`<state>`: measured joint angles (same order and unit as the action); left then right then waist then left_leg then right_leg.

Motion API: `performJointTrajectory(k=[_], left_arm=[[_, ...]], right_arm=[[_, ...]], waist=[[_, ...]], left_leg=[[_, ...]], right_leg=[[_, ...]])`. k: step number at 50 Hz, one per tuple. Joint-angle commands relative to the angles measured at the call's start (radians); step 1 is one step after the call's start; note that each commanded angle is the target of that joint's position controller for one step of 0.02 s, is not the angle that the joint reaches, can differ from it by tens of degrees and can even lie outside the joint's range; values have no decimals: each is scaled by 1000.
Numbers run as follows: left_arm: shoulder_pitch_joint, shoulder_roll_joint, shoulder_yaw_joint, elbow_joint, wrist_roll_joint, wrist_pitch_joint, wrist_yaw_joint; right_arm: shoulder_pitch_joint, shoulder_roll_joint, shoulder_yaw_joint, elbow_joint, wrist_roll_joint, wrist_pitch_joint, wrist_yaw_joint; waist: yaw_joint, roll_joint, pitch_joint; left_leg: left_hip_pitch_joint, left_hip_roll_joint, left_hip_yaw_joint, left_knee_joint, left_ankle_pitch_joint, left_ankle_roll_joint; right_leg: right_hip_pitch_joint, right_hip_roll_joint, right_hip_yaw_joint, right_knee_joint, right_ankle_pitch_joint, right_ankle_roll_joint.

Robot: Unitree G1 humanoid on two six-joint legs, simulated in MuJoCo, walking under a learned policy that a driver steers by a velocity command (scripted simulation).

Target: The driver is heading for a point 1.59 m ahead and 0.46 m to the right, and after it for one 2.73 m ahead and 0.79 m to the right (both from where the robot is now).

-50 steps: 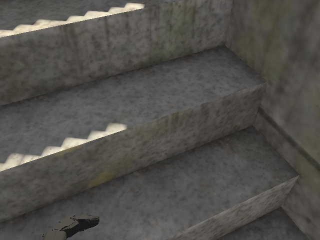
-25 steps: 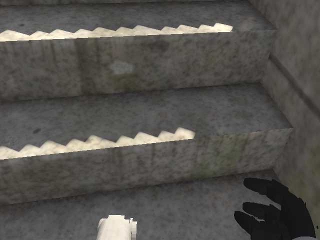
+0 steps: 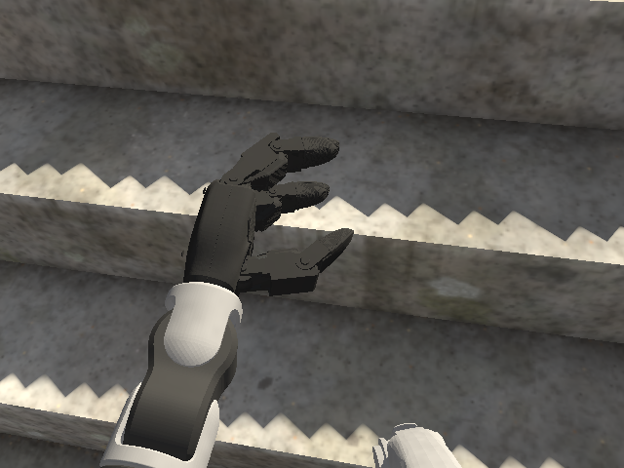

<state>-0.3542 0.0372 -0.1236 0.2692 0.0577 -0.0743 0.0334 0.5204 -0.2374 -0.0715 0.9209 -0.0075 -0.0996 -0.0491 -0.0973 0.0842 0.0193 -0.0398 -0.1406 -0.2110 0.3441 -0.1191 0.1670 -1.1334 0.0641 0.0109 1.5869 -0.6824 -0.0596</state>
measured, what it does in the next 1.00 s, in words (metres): climbs, turning right: right foot 0.21 m higher, then left foot 0.20 m higher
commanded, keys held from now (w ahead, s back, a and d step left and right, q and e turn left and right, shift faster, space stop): w+e+shift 1.00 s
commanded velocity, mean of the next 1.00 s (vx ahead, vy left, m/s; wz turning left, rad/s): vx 1.00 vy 0.00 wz -0.57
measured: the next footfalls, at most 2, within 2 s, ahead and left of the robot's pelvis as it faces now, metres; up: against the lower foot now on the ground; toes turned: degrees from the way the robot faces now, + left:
right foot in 0.02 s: +0.17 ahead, -0.11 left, +0.21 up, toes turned +5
left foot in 0.40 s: +0.47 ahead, +0.15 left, +0.41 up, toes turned +2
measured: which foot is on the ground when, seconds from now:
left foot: down 0.00-0.02, up 0.04-0.38, down 0.40-0.80, up 0.82-1.00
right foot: up 0.00-0.00, down 0.02-0.44, up 0.46-0.82, down 0.84-1.00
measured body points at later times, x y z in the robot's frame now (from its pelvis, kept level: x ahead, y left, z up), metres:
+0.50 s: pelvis +0.35 +0.02 +0.28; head +0.37 +0.02 +0.73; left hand +0.33 +0.26 +0.14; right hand +0.63 -0.13 +0.26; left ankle +0.43 +0.14 -0.35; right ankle +0.20 -0.10 -0.32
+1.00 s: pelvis +0.64 -0.07 +0.56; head +0.65 -0.07 +1.01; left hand +0.84 +0.11 +0.43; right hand +0.76 -0.35 +0.54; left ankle +0.71 +0.08 +0.16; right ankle +0.66 -0.10 -0.14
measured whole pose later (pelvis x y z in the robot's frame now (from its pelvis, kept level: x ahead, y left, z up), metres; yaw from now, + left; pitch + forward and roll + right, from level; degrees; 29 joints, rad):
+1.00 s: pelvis +0.64 -0.07 +0.56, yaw -34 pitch +3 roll +1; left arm 0.34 0.22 0.05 0.81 0.03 -0.03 0.01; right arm 0.03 -0.09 0.04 0.49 -0.10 -0.11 0.02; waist -0.01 -0.01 -0.06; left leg -1.00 0.02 -0.12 2.21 -0.17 0.06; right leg -0.48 0.26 0.10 0.80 -0.37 -0.20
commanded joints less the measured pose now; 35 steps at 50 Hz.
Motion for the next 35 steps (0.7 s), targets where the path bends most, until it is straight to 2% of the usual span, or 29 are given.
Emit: performJointTrajectory(k=[1,2,3,4,5,6,8,9,11,13,15,16,17,18,19,20,21,22,23,24,25,26,27,28,31,32,33,34,35], left_arm=[[859,329,203,303,-36,45,13],[914,380,224,381,-24,59,28],[687,303,216,348,-51,66,41],[509,236,203,353,-60,53,40],[449,175,190,383,-64,34,42],[464,130,181,429,-60,10,36],[530,57,165,554,-44,-44,4],[556,83,176,574,-55,-62,-10],[546,126,172,598,-60,-90,-8],[687,194,185,648,-41,-107,12],[873,220,197,700,-36,-101,22],[951,212,203,725,-49,-89,31],[893,228,203,686,-52,-68,32],[879,202,191,656,-104,-74,34],[884,285,197,623,-111,-105,12],[777,470,262,574,-111,-138,-14],[692,511,292,543,-99,-158,-54],[630,360,278,475,-128,-165,-84],[586,332,281,435,-58,-150,-96],[585,217,269,397,-14,-127,-82],[559,124,236,363,6,-99,-63],[552,69,200,329,16,-74,-56],[568,11,169,305,10,-48,-55],[607,-13,144,304,-10,-22,-53],[442,15,139,245,-63,35,-16],[376,18,137,211,-62,53,2],[325,40,140,167,-68,69,7],[275,50,128,140,-69,78,7],[170,72,121,112,-79,86,10]], right_arm=[[-391,-293,-86,-187,1,-73,39],[-489,-107,-26,-236,-9,-91,85],[-452,3,1,-317,-62,-74,106],[-410,50,17,-319,-74,-53,113],[-426,67,31,-341,-96,-43,114],[-406,91,46,-360,-95,-30,106],[-398,137,81,-391,-92,8,70],[-400,145,97,-416,-97,12,55],[-587,122,113,-515,-70,17,39],[-794,143,117,-609,-63,27,23],[-966,193,146,-695,-71,21,39],[-1004,222,162,-745,-80,25,49],[-896,204,170,-701,-76,32,72],[-865,237,174,-686,-3,20,69],[-601,161,121,-596,10,22,55],[-359,57,63,-555,-5,50,34],[-215,-72,2,-491,3,56,28],[-171,-180,-41,-429,-44,45,8],[-225,-202,-53,-442,-22,57,9],[-359,-125,-33,-398,-3,55,28],[-446,-44,-8,-321,15,35,33],[-452,29,15,-240,1,7,34],[-425,102,32,-153,-20,-2,39],[-367,128,42,-90,-32,-14,49],[-308,98,41,22,-47,-57,46],[-294,69,38,50,-58,-72,58],[-297,21,29,58,-50,-76,58],[-318,33,36,57,-37,-65,64],[-305,33,44,83,-22,-53,55]], waist=[[535,-207,-540],[496,-543,-610],[273,-384,-482],[174,-225,-231],[136,-101,-91],[91,-58,-47],[24,-117,29],[19,-109,30],[2,-12,163],[93,-58,150],[184,-35,111],[202,-72,55],[162,3,-44],[139,-27,-139],[41,-41,-332],[-128,-150,-528],[-201,-106,-617],[-183,211,-624],[-163,275,-608],[-37,124,-478],[61,-18,-259],[126,-84,-88],[184,-106,-22],[200,-68,20],[211,-51,147],[217,-39,167],[240,-42,170],[280,-117,194],[265,-108,200]], left_leg=[[-511,106,-71,793,1181,-18],[-681,-146,-38,1234,82,-62],[-810,-128,-105,1431,4,-70],[-924,-92,-54,1518,67,-64],[-982,-72,-48,1627,65,-53],[-1024,-53,-50,1687,35,-58],[-1170,33,32,1941,-191,-70],[-1196,96,49,1936,-193,-67],[-1149,201,101,1646,-228,-94],[-1231,205,193,1794,-382,-87],[-1370,252,192,1676,-500,-57],[-1309,261,173,1533,-555,-31],[-902,235,325,1187,-401,-45],[-355,183,333,968,-384,-28],[-33,89,364,1048,-368,-47],[75,75,318,886,-403,-68],[170,125,197,736,-458,-57],[269,412,-377,405,-687,9],[132,554,-733,92,-718,57],[9,560,-651,77,-843,60],[-154,550,-507,120,-806,61],[-315,520,-288,148,-620,35],[-389,479,-139,132,-436,-5],[-364,465,-4,77,-309,-45],[-362,511,236,-152,-100,-57],[-326,520,280,-199,-15,-40],[-272,504,351,-256,-57,-66],[-335,410,464,-281,-64,-115],[-430,342,592,-374,119,-106]], right_leg=[[1385,18,53,-535,144,-113],[1404,-176,591,-848,167,-231],[1192,-232,887,-1017,-75,-280],[979,-222,868,-1016,-117,-293],[832,-212,807,-1060,-45,-299],[786,-206,746,-1102,38,-293],[744,-203,593,-1180,210,-277],[738,-177,490,-1189,283,-256],[542,-152,356,-1310,319,-225],[613,-189,383,-1423,587,-289],[841,-199,365,-1489,541,-263],[912,-190,360,-1516,629,-250],[777,-134,220,-1601,799,-241],[538,-164,240,-1656,1183,-236],[586,-215,266,-1464,1908,-225],[768,-237,274,-1189,2275,-197],[779,-192,282,-859,2129,-164],[456,-17,266,-423,1554,-109],[349,74,204,166,779,-64],[229,9,217,460,751,-49],[133,-41,138,524,776,-58],[87,-62,126,562,707,-82],[46,-60,154,688,631,-107],[-30,-64,145,718,532,-111],[-190,-34,120,857,339,-111],[-266,-19,92,989,254,-127],[-294,-32,109,899,182,-144],[-222,-57,69,618,216,-154],[-48,-42,-33,362,246,-156]])
Velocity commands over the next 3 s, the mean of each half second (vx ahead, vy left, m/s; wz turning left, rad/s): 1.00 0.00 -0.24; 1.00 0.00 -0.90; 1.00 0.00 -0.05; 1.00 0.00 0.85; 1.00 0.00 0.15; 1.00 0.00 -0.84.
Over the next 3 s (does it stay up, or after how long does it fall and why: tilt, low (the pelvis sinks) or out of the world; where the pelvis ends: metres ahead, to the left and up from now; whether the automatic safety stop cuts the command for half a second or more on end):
stays up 2.35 -0.52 0.77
